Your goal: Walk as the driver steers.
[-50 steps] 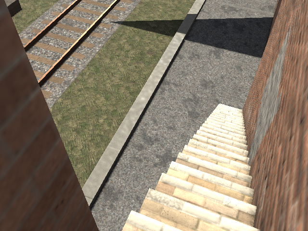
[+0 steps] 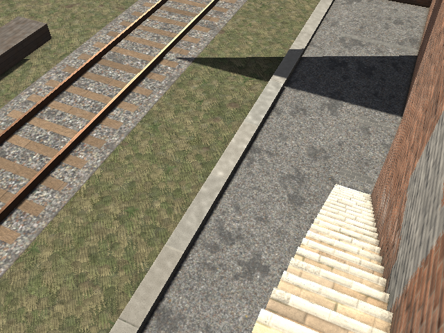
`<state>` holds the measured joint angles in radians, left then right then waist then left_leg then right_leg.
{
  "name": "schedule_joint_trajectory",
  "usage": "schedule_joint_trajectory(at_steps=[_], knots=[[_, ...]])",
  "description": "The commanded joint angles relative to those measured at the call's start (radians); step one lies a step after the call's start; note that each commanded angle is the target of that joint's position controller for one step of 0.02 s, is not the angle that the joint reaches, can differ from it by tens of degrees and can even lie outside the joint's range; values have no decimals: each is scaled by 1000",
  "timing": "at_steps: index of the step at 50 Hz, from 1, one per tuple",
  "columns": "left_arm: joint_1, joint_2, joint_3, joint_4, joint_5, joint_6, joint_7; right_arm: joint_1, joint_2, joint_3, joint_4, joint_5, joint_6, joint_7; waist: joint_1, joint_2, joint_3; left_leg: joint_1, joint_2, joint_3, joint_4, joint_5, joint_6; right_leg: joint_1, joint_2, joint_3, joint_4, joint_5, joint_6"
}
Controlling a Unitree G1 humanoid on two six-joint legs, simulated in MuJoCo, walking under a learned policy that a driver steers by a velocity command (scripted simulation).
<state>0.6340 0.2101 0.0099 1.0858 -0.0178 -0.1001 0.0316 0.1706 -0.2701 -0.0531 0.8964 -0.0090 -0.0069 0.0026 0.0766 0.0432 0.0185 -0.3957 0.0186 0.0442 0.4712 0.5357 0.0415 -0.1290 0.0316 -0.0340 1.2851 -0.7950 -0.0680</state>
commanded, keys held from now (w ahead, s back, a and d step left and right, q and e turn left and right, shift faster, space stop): w+e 1.00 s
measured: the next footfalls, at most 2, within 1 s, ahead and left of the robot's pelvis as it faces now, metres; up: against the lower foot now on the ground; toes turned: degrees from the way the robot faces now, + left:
left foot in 0.02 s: +0.11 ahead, +0.09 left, -0.20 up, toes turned +4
right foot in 0.52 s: +0.27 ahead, -0.18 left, -0.41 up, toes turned -10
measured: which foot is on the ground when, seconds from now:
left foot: up 0.00-0.00, down 0.02-0.50, up 0.52-1.00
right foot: down 0.00-0.00, up 0.02-0.50, down 0.52-1.00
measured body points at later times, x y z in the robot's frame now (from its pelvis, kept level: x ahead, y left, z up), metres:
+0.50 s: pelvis +0.16 -0.07 -0.25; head +0.13 -0.10 +0.20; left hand +0.33 +0.19 -0.34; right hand +0.17 -0.31 -0.40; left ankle +0.08 +0.08 -0.79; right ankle +0.25 -0.17 -1.00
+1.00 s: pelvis +0.32 -0.15 -0.35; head +0.26 -0.20 +0.10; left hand +0.32 +0.10 -0.47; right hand +0.33 -0.44 -0.49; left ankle +0.53 -0.02 -0.98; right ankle +0.23 -0.17 -1.02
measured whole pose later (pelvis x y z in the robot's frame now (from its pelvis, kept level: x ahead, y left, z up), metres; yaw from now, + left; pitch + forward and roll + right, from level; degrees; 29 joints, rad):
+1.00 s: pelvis +0.32 -0.15 -0.35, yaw -28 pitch -2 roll +4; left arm 0.59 0.12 0.01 1.02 -0.02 0.01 0.10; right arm 0.13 -0.30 -0.01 0.94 -0.04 0.02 0.00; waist 0.06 0.07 -0.06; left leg -0.69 -0.02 -0.15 1.04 0.15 -0.09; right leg -0.30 0.23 0.22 1.05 -0.65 -0.15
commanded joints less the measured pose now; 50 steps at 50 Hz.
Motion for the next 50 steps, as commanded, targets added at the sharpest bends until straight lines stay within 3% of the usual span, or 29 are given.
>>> schedule_joint_trajectory(at_steps=[1,2,3,4,5,6,7,8,10,11,14,18,21,23,25,26,27,28,29,30,32,33,34,35,37,39,45,48,50], knots=[[-348,102,30,-102,27,51,48,580,-158,-54,117,-3,-31,-23,-352,73,16,711,253,-185,-329,285,96,-592,162,71,886,-19,-64],[-88,42,28,-122,-25,52,52,559,-183,-23,131,15,-100,0,-98,122,-79,847,361,-209,207,851,-8,-795,125,242,805,-83,-85],[62,25,23,-74,-20,57,63,498,-201,-34,126,57,-129,25,-15,151,-158,809,417,-306,210,666,17,-805,60,260,722,82,-102],[38,100,41,-26,0,69,56,426,-170,-25,100,82,-140,37,-18,68,-118,592,395,-300,136,321,81,-786,36,238,685,201,-84],[-5,115,39,-24,32,63,51,386,-139,-18,92,73,-156,40,-6,47,-123,457,345,-265,151,-56,85,-800,29,258,555,389,-93],[-99,104,20,-69,36,74,39,309,-204,-36,86,78,-158,5,21,225,-95,268,400,-362,72,-399,187,-799,-1,209,425,496,-44],[-250,135,26,-79,36,86,31,253,-84,8,75,61,-162,-9,16,36,30,39,353,-280,46,-518,161,-731,0,261,204,718,2],[-347,97,25,-95,21,100,19,211,-74,24,40,50,-153,-10,5,0,93,-121,368,-250,55,-585,157,-672,22,227,174,751,37],[-284,47,23,-53,23,122,-1,280,-119,13,41,35,-143,-13,18,38,62,-154,366,-211,105,-594,140,-590,2,201,114,795,48],[-293,51,35,-98,64,114,3,262,-107,0,53,31,-166,-10,44,123,52,-118,245,-127,139,-788,82,-657,-39,166,-47,1094,36],[-403,18,33,-163,45,80,-19,167,-38,21,-1,44,-188,-7,49,70,130,-311,261,-147,191,-1161,99,-484,-62,175,-296,1448,46],[-479,-6,36,-223,5,99,-44,185,-39,19,-24,15,-135,-6,-47,74,130,-222,252,-30,335,-1205,82,-335,-58,73,-562,1359,38],[-600,90,71,-264,4,112,-43,302,-74,11,-4,-69,-57,-20,-173,14,145,44,295,-107,443,-1213,146,-408,-109,46,-815,990,-5],[-351,145,97,-209,-7,102,-53,315,-128,-11,-16,-87,-23,-45,-86,31,100,113,307,-129,640,-999,146,-237,-158,115,-912,813,-45],[-106,216,125,-103,26,104,-65,280,-66,6,-14,-64,-32,-36,21,-131,-24,-26,146,24,1282,-959,90,55,-86,153,-812,728,-103],[-108,228,97,-97,17,104,-83,197,36,36,-75,-63,-44,-4,-15,-292,31,-359,15,104,1701,-1483,46,50,-133,215,-552,1143,-98],[-59,247,96,-55,-48,116,-83,254,59,44,-118,-86,-49,-12,-66,-364,-15,-637,-14,63,1767,-1517,7,191,-163,374,-505,1390,-135],[-15,366,141,-78,-91,123,-62,211,48,55,-199,-87,-49,-15,-18,-521,-131,-806,-23,53,1707,-1492,-54,276,-307,750,-772,940,-246],[4,309,134,-77,-90,124,-34,103,11,58,-177,-82,-43,-19,14,-423,-44,-907,4,18,1631,-1452,-64,217,-316,791,-881,469,-261],[-97,258,117,-99,-45,138,-6,56,6,58,-129,-96,-27,-21,-1,-297,3,-853,22,-34,1630,-1309,-56,63,-257,694,-854,323,-219],[-205,210,77,-145,10,152,28,75,21,73,-97,-81,-8,-5,-60,-221,24,-727,28,-30,1558,-1178,-106,-155,-232,659,-851,391,-143],[-294,152,55,-160,11,136,32,93,16,75,-100,-61,-5,-10,-126,-140,71,-634,63,-76,1277,-803,-147,-297,-140,469,-811,442,-68],[-240,159,50,-141,11,133,55,92,12,69,-77,-61,7,-3,-106,-181,42,-635,37,-64,1311,-793,-166,-305,-153,521,-749,543,-41],[-242,84,27,-153,10,127,57,52,3,69,-87,-56,17,12,-125,-45,80,-551,20,-56,1067,-608,-206,-438,-104,438,-696,610,-12],[-171,120,28,-148,5,126,63,30,33,78,-77,-79,32,21,-69,-81,-1,-484,-9,-50,1040,-609,-199,-331,-140,504,-729,793,-17],[-69,134,23,-138,-1,123,70,71,-22,58,-21,-53,38,0,-67,-108,-66,-551,-8,-133,1089,-655,-189,-126,-171,623,-687,806,-40],[9,112,49,-110,-8,125,67,-73,-74,42,5,-56,5,11,-39,-124,66,-525,-16,-185,696,-433,-132,-137,-62,599,-559,661,-54],[5,28,32,-86,-3,93,68,-146,-66,40,-24,-42,16,-6,-37,-75,100,-453,-15,-222,519,-351,-130,-196,-9,640,-495,593,-71],[-29,33,17,-100,2,85,90,-170,-50,43,-32,-14,25,-5,-26,-140,127,-403,-29,-244,479,-310,-130,-250,-7,693,-504,549,-95]])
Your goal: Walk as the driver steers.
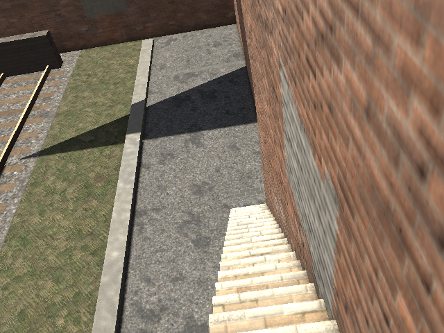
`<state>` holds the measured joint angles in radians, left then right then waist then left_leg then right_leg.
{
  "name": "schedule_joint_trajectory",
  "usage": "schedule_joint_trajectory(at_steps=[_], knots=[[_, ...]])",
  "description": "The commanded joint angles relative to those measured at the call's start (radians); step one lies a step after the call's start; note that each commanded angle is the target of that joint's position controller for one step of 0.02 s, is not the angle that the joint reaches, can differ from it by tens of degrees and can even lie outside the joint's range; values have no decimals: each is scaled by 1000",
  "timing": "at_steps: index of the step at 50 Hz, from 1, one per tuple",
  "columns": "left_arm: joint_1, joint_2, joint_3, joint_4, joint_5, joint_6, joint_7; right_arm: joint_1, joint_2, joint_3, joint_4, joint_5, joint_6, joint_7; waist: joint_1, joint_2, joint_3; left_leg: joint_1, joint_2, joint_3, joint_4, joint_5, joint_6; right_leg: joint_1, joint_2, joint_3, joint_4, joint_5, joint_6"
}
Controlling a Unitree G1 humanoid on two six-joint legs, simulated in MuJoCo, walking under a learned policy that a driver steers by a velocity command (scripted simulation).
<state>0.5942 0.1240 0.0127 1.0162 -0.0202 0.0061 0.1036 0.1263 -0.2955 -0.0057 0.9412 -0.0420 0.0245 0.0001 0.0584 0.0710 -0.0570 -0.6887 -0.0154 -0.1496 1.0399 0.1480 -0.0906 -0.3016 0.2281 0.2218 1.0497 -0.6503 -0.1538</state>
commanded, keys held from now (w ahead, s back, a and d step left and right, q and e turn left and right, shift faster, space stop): w+e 0.16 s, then w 0.74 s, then no key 0.10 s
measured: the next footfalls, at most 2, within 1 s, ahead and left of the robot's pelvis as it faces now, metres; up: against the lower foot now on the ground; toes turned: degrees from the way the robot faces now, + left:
left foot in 0.26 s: +0.19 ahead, +0.20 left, -0.20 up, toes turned -6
right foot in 0.68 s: +0.47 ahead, -0.15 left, -0.41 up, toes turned -11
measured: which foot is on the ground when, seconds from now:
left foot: up 0.00-0.24, down 0.26-0.70, up 0.72-1.00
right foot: down 0.00-0.26, up 0.28-0.66, down 0.68-1.00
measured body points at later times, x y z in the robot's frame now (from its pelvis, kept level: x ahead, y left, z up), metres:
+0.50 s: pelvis +0.24 +0.04 -0.16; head +0.25 +0.04 +0.29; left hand +0.35 +0.30 -0.30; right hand +0.12 -0.20 -0.30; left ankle +0.15 +0.20 -0.88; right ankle +0.34 -0.10 -0.82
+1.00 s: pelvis +0.49 +0.02 -0.39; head +0.49 -0.04 +0.06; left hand +0.49 +0.29 -0.49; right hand +0.57 -0.24 -0.54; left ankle +0.62 +0.18 -1.04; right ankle +0.43 -0.14 -1.08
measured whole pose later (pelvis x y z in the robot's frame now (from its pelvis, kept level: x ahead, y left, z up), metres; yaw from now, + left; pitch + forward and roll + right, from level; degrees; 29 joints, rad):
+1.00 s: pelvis +0.49 +0.02 -0.39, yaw -10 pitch -3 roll +2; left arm 0.44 0.19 0.03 1.01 -0.05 -0.12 0.13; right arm 0.11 -0.28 -0.02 0.87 -0.07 0.13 0.02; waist 0.03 0.10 0.06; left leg -0.61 -0.04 -0.14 1.00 0.31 -0.06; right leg -0.32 -0.12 0.05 0.88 -0.52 0.08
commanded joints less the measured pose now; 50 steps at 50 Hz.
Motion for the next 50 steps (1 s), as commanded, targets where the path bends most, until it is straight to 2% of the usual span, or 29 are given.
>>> schedule_joint_trajectory(at_steps=[1,4,6,9,12,13,15,17,18,20,21,22,23,24,26,28,29,31,32,34,35,36,38,39,40,42,45,46,50], knots=[[-10,128,11,-46,-3,-16,18,-149,-10,-3,-71,23,-5,-4,-3,-185,192,-42,17,-56,-133,90,13,-99,-207,441,-273,417,-7],[-46,142,12,-54,13,-14,26,-181,-3,6,-94,16,-29,-15,36,-188,219,33,20,-72,-312,135,35,-108,-150,425,-204,502,-5],[-93,114,8,-62,24,-8,32,-195,9,13,-119,60,-52,-14,61,-207,202,99,45,-98,-484,223,49,-102,-138,408,-152,499,-9],[-167,176,14,-65,45,-25,-3,-115,20,15,-133,74,-78,-17,65,-231,131,333,-28,27,-474,118,50,-178,-123,378,-76,584,-40],[-145,179,28,-26,57,-6,-50,140,-14,2,-35,96,-109,-25,11,1,110,734,98,38,-1050,300,83,-265,-35,96,398,437,30],[-146,218,45,-45,39,-5,-61,246,-41,-8,-29,85,-88,-24,-51,72,32,1034,185,24,-992,338,117,-486,-14,-21,627,-1,70],[-230,177,27,-150,-29,-51,-64,456,-129,-24,-13,16,-61,5,-124,197,-182,1557,418,-10,-310,1085,290,-1012,-49,-181,1092,-353,113],[-252,179,22,-123,-10,-85,-61,565,-151,-72,4,-27,-72,23,-182,36,-224,1320,467,-107,-383,414,411,-1018,-187,-121,1029,-174,126],[-252,161,22,-96,39,-56,-54,463,-158,-81,29,-37,-103,17,-112,77,-148,1040,503,-242,-511,-104,471,-947,-236,-94,914,-59,108],[-368,161,41,-58,66,-16,-60,410,-12,-23,60,-5,-161,26,-88,-25,93,643,348,-170,-592,-148,384,-803,-223,-70,460,452,148],[-360,127,24,-55,71,-4,-101,269,53,-1,22,33,-165,21,11,-61,163,332,246,8,-636,-211,279,-498,-289,-112,-54,768,164],[-338,109,26,-2,68,1,-130,237,25,-2,34,52,-152,17,12,-35,120,155,177,84,-667,-155,240,-164,-222,-233,-162,891,150],[-168,70,23,89,73,8,-142,171,-62,-23,41,29,-133,30,79,99,11,38,172,98,-611,-23,253,147,-170,-318,27,962,123],[-204,101,25,91,69,3,-146,172,-61,-32,56,39,-136,15,71,120,21,194,176,51,-569,-172,256,13,-227,-214,-1,1052,118],[-472,175,36,-3,53,-10,-134,261,-15,-21,96,26,-148,31,-63,158,184,528,163,-19,-563,-312,266,-414,-303,-170,-236,998,98],[-544,185,32,-65,24,-93,-91,265,-8,-12,96,8,-160,9,-120,-6,200,549,167,15,-431,-373,223,-279,-337,-176,-654,1236,102],[-505,185,33,-54,6,-106,-91,330,-17,-13,126,-9,-132,0,-140,29,193,527,132,45,-360,-490,234,-149,-350,-166,-691,1207,122],[-314,204,40,6,-2,-107,-90,372,-29,-20,129,-14,-85,-18,-90,2,168,524,77,34,-211,-408,248,55,-359,-180,-782,1248,147],[-117,237,48,90,-11,-111,-92,303,-84,-37,138,-34,-58,-22,10,53,123,491,85,23,-97,-317,231,202,-387,-154,-703,1270,150],[37,314,74,124,37,-107,-67,239,-79,-61,105,-22,-11,-34,76,-19,134,365,-43,68,438,-594,171,353,-462,-52,-809,1146,149],[99,363,77,125,35,-108,-64,253,-51,-67,109,-3,-2,-38,112,-196,106,254,-152,104,742,-1035,157,449,-460,-90,-677,1265,186],[45,405,78,112,16,-102,-78,587,46,-51,118,27,1,-34,-128,-487,11,21,-111,129,876,-1178,145,638,-563,-90,-299,1772,160],[37,326,57,45,-50,-90,-61,447,8,-42,123,-42,35,-42,-56,-347,18,-63,-51,44,820,-939,102,461,-630,104,-407,1529,54],[-29,372,72,29,-63,-80,-26,411,45,-25,90,-35,50,-27,-88,-437,-19,-70,-24,63,842,-868,61,335,-762,369,-549,1168,-89],[-58,323,56,-8,-59,-79,-13,294,-19,-31,67,-42,68,-28,-62,-270,66,-36,14,-24,626,-634,53,173,-719,354,-593,935,-80],[-100,291,43,-26,-12,-89,-7,176,-33,-34,19,-10,89,-25,-68,-205,201,62,17,-82,318,-418,33,-100,-656,179,-617,813,-23],[-247,254,30,-57,-12,-129,0,189,17,-13,19,-14,98,-9,-103,-363,175,369,-20,76,177,-148,23,-344,-539,-21,-632,626,-5],[-290,303,50,-98,-16,-131,15,97,-25,-35,-73,-27,109,1,-122,-348,225,223,-52,79,152,43,51,-272,-510,-71,-495,965,-1],[-252,220,52,-69,-37,-152,50,91,-17,-28,-108,-30,112,43,-112,-284,127,255,1,-17,-125,391,26,-264,-461,-95,-282,437,86]])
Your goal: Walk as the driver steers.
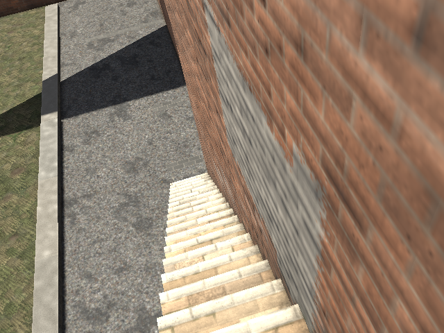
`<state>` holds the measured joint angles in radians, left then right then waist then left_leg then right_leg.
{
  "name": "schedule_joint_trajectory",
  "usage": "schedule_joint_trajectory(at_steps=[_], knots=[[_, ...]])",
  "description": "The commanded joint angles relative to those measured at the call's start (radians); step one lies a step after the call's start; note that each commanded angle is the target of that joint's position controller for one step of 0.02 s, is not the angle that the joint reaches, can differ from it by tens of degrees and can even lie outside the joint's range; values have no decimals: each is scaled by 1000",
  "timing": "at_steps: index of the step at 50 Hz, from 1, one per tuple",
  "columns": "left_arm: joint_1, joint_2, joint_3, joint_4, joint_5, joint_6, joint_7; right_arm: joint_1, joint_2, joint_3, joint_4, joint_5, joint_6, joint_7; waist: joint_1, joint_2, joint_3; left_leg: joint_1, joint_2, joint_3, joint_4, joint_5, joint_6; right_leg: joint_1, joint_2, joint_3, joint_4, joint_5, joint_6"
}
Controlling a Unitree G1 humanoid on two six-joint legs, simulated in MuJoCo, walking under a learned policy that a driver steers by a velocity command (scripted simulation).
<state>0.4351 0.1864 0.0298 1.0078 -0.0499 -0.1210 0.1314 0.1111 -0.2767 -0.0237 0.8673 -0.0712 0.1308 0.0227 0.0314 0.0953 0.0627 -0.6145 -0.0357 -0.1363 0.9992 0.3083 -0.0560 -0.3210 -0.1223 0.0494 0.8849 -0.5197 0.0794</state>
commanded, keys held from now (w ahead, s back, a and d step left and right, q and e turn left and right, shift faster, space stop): no key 1.00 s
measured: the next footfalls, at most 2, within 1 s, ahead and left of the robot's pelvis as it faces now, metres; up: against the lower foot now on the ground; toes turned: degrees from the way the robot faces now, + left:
left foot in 0.16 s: +0.13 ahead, +0.18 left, -0.20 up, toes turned -1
right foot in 0.54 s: +0.24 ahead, -0.02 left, -0.20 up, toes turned +0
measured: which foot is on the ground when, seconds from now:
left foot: up 0.00-0.14, down 0.16-1.00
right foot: down 0.00-0.16, up 0.18-0.52, down 0.54-1.00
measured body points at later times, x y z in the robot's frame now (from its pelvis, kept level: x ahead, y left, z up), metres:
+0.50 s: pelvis +0.14 +0.10 -0.16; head +0.12 +0.12 +0.29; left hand +0.21 +0.33 -0.32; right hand +0.11 -0.10 -0.32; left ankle +0.09 +0.18 -0.90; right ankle +0.21 -0.02 -0.86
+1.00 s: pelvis +0.18 +0.10 -0.15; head +0.16 +0.11 +0.29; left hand +0.13 +0.34 -0.32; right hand +0.26 -0.12 -0.30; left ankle +0.09 +0.18 -0.90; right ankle +0.20 -0.02 -0.90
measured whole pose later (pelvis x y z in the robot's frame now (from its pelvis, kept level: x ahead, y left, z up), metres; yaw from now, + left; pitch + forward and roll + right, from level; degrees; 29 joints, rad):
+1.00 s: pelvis +0.18 +0.10 -0.15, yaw +4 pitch -1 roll -2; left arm 0.36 0.19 -0.01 1.16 -0.04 -0.01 0.05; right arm 0.25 -0.19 0.05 0.97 -0.03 0.00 0.04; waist -0.02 0.01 -0.04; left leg 0.03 -0.05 -0.07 0.28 -0.28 0.06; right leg -0.12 -0.01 -0.08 0.29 -0.14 0.01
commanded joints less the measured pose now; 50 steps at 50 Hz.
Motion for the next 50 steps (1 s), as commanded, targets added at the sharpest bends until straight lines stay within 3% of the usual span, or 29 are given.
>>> schedule_joint_trajectory(at_steps=[1,2,5,6,7,8,9,10,11,12,13,14,15,16,17,18,19,21,22,23,24,25,26,28,30,32,33,40,50], knots=[[-76,152,30,-68,-3,-21,24,97,-6,-2,-33,22,9,27,-73,-244,11,202,33,-46,-193,211,-3,-258,-123,99,-70,212,-151],[-69,133,22,-75,7,-23,27,107,8,2,-25,40,-4,42,-61,-187,13,271,39,-20,-317,277,8,-289,-99,64,-29,103,-135],[10,126,21,-42,53,-16,16,125,65,12,17,86,-53,68,4,-188,32,402,37,117,-647,224,24,-273,-89,-24,127,73,-169],[45,151,33,-15,64,3,10,195,37,-4,73,80,-70,67,2,-129,-50,629,-18,204,-551,202,36,-356,-67,-71,285,105,-156],[4,174,41,-9,87,15,5,380,3,-20,130,93,-94,64,-116,-88,-56,709,2,173,-658,139,61,-355,-25,-126,495,91,-155],[19,170,53,-3,106,50,3,486,-28,-25,156,87,-119,81,-170,45,-18,713,131,1,-911,145,101,-347,53,-131,843,-233,-154],[100,87,47,-10,76,84,-21,535,-71,-10,200,70,-140,85,-83,216,-44,860,161,51,-474,694,-21,-640,103,-173,1196,-526,-102],[133,79,38,-62,29,64,-34,623,-177,-43,216,72,-138,76,-71,339,-157,1021,295,-49,-226,1204,-10,-845,65,-160,1334,-536,-75],[91,77,31,-57,34,56,-30,619,-218,-70,207,83,-132,73,-105,249,-176,991,346,-124,-312,1111,1,-908,58,-166,1405,-336,-83],[53,86,34,-42,34,54,-29,550,-205,-72,177,69,-128,60,-116,159,-212,919,375,-196,-362,767,89,-899,27,-152,1340,-196,-83],[-4,36,2,-52,37,90,-25,395,-178,-59,144,35,-136,38,-98,191,-220,687,469,-386,-542,84,229,-763,-24,-64,1100,-45,-64],[-126,131,26,-41,40,128,-29,271,-92,-35,93,3,-132,35,-95,80,-49,502,413,-380,-626,-76,246,-686,-8,-47,1036,55,-65],[-142,138,26,-33,54,153,-28,257,-30,0,103,-23,-139,31,-70,39,-12,380,398,-364,-604,-101,284,-611,11,12,983,99,-56],[-82,133,25,-21,47,162,-33,222,31,31,100,-25,-148,30,-11,9,9,329,334,-282,-575,-192,261,-562,16,21,745,211,-42],[-84,125,23,-13,58,173,-34,215,21,37,104,-3,-159,24,-14,46,11,296,314,-259,-573,-177,258,-506,45,-6,681,229,-38],[-86,84,5,-14,67,174,-34,173,57,63,91,23,-173,15,15,33,26,247,274,-192,-583,-214,223,-409,33,4,432,360,-15],[-64,83,4,7,60,182,-45,167,64,71,99,38,-186,14,22,-34,39,191,231,-110,-617,-330,148,-293,43,-24,194,518,-23],[-124,106,7,7,84,185,-61,259,45,78,124,73,-203,19,-43,-39,124,322,139,-38,-638,-206,42,-315,92,-95,2,515,-57],[-208,84,-6,-17,89,187,-74,302,-17,66,138,54,-204,9,-70,-5,110,379,181,-79,-629,47,51,-200,110,-94,-138,427,-58],[-210,65,-14,-23,59,194,-78,319,-64,53,161,38,-200,0,-58,47,72,436,195,-61,-618,253,66,-111,139,-105,-228,302,-47],[-181,47,-26,-14,28,192,-73,393,-80,40,191,39,-198,3,-63,122,20,486,210,-47,-632,374,70,-19,146,-124,-250,203,-40],[-49,61,-29,36,25,184,-66,287,-77,52,161,45,-209,8,-1,121,-39,441,238,-57,-620,378,95,145,89,-68,-254,403,-46],[-29,75,-31,56,24,176,-62,246,-34,62,139,56,-206,17,-1,65,-52,437,220,-49,-629,280,92,208,66,-68,-369,458,-39],[-53,117,-33,50,34,170,-62,305,-20,61,136,56,-180,28,-52,-31,-32,463,188,-72,-672,86,79,269,-16,-17,-506,663,-28],[-109,91,-46,59,28,168,-71,345,25,76,139,51,-146,29,-104,-151,-21,505,164,-82,-743,-44,89,232,-29,4,-505,671,-63],[-75,92,-35,68,7,133,-89,254,16,77,116,26,-121,28,-74,-142,-62,590,145,-41,-734,-226,122,209,-32,18,-584,621,-57],[-64,98,-37,83,16,123,-93,236,7,71,103,19,-119,35,-80,-157,-56,585,142,-43,-734,-300,132,215,-32,22,-589,629,-55],[-58,108,-25,105,10,94,-85,190,-4,66,86,42,-138,32,-74,-93,-55,597,161,-45,-722,-179,131,212,-26,13,-617,646,-65],[-19,101,-24,141,8,104,-78,170,-7,60,72,39,-143,15,-58,-77,-29,572,175,-53,-733,-132,129,207,-26,15,-619,577,-64]])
